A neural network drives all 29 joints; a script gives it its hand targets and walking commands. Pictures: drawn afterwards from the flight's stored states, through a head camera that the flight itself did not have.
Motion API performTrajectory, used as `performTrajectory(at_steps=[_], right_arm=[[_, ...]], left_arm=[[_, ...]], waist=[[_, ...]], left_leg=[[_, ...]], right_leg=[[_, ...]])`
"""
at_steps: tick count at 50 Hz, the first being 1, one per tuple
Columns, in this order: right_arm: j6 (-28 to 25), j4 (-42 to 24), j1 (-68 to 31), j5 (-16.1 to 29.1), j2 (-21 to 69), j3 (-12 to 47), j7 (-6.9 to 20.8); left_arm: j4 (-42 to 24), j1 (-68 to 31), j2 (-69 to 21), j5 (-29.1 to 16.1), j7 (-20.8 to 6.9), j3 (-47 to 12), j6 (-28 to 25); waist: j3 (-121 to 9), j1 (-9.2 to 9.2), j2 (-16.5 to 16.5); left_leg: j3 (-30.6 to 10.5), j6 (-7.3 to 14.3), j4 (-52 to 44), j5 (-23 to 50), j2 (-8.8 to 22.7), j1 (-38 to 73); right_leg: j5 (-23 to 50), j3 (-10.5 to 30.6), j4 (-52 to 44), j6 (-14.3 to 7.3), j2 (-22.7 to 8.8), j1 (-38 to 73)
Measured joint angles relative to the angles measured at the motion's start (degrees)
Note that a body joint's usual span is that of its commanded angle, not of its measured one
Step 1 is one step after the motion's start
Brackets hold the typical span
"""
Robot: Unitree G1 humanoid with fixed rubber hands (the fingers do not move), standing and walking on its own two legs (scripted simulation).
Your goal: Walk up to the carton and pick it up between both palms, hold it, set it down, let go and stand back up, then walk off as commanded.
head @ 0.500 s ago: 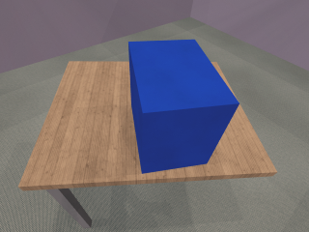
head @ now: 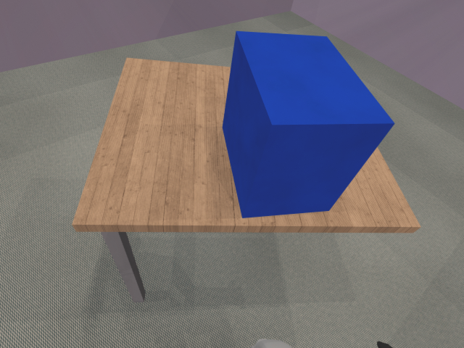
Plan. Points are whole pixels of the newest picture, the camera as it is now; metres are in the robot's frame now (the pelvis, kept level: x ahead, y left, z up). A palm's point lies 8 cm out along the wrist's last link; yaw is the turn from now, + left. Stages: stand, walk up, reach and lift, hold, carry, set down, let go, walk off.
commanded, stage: walk off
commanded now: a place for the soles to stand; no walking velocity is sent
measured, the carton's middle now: (285, 125) +0.58 -0.07 +0.05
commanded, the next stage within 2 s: none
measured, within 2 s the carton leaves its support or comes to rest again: neither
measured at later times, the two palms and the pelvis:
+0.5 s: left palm out of the picture -0.11 +0.23 -0.11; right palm out of the picture +0.03 -0.35 -0.13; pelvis -0.11 -0.08 -0.01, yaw +0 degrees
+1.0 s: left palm out of the picture -0.17 +0.29 -0.14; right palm out of the picture -0.09 -0.30 -0.12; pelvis -0.22 -0.01 -0.03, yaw +2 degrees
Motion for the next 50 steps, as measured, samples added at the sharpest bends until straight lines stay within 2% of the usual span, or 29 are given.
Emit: performTrajectory(at_steps=[13,16,18,19,21,23,26,29,33,38,46,48,50], right_arm=[[0.0,-0.2,-4.2,0.0,0.0,0.0,0.0],[0.0,-0.5,-5.7,0.0,0.0,-0.1,0.0],[0.1,-0.7,-6.5,0.0,0.0,-0.4,0.0],[0.2,-0.8,-6.9,0.0,-0.1,-0.6,0.0],[1.2,-0.3,-7.2,0.0,-0.1,-1.0,0.0],[2.3,0.3,-6.2,0.0,-0.2,-1.0,0.0],[2.5,0.2,-4.2,0.0,-1.1,-1.0,0.0],[2.5,0.2,-2.6,0.0,-2.0,-1.0,0.0],[2.5,0.2,-2.1,0.0,-2.2,-1.0,0.0],[2.5,0.1,-3.3,0.0,-2.2,-1.0,0.0],[2.5,-0.4,-3.7,0.0,-2.5,-1.0,0.1],[2.4,-0.4,-3.3,0.0,-2.6,-1.0,0.5],[1.7,-0.5,-2.2,0.0,-2.9,-1.0,0.8]], left_arm=[[2.0,0.0,0.0,0.0,-0.2,0.0,-0.5],[2.0,0.1,0.0,0.0,-0.4,0.0,-1.0],[1.9,0.2,0.1,0.0,-0.4,0.0,-1.6],[1.8,0.1,0.1,0.0,-0.4,0.0,-1.9],[1.9,0.1,-0.4,0.0,-0.7,0.0,-2.0],[2.3,0.2,-0.4,0.0,-0.8,0.0,-2.0],[0.4,0.2,-0.4,0.0,-0.5,0.0,-2.2],[-3.1,0.2,-0.5,0.0,0.1,0.0,-3.1],[-6.5,0.2,-0.5,0.0,0.8,0.0,-3.8],[-7.7,0.2,-0.5,0.0,1.1,0.0,-3.9],[-8.8,0.2,-0.5,0.0,1.1,0.0,-4.0],[-9.1,0.1,-0.4,0.0,1.1,0.0,-3.9],[-9.2,0.0,-0.3,0.0,1.1,0.0,-3.8]], waist=[[0.0,0.03,1.1],[0.0,0.07,1.9],[0.0,0.15,2.4],[0.1,0.13,2.5],[1.5,0.06,4.0],[1.5,0.12,3.9],[1.4,0.07,4.0],[1.4,0.0,4.2],[1.4,0.0,4.2],[1.6,0.01,4.1],[1.7,-0.01,3.7],[1.6,-0.07,3.3],[1.6,-0.16,3.1]], left_leg=[[0.0,0.0,-2.2,6.0,-0.5,-4.2],[0.0,-0.8,-2.2,7.4,0.0,-6.2],[0.1,-1.4,-0.9,7.5,0.2,-8.3],[0.2,-1.8,1.2,6.5,0.1,-10.1],[-0.5,-1.9,8.2,-4.2,0.2,-11.7],[-2.5,-1.9,18.7,-12.3,-2.7,-13.1],[-3.9,-1.9,31.3,-13.4,-5.7,-13.3],[-4.1,-2.2,36.5,-13.9,-6.4,-12.2],[-4.1,-2.9,35.5,-16.5,-6.4,-9.4],[-4.1,-3.2,34.6,-18.7,-5.9,-8.8],[-4.1,-3.6,34.7,-19.1,-1.7,-8.8],[-4.2,-3.6,30.2,-17.8,0.1,-7.4],[-4.3,-3.6,18.4,-14.4,2.3,-3.2]], right_leg=[[-2.0,0.0,-0.4,0.0,0.0,5.3],[-3.1,0.1,-5.9,0.0,-0.7,8.0],[-2.7,0.2,-15.0,0.0,-2.0,10.8],[-1.4,0.4,-20.5,0.0,-2.9,12.1],[1.0,-0.3,-19.8,-0.7,-2.2,12.0],[1.9,0.0,-20.3,-1.3,-3.0,12.0],[4.2,0.1,-22.8,-1.5,-3.9,11.3],[5.8,0.0,-23.4,-1.7,-3.9,8.6],[7.2,0.0,-23.3,-1.7,-3.8,6.3],[8.7,0.0,-23.3,-1.7,-3.8,5.5],[11.2,0.0,-23.3,-1.7,-4.6,4.4],[11.8,0.0,-23.1,-1.6,-5.1,3.3],[11.5,-0.1,-21.0,-1.2,-5.5,1.4]])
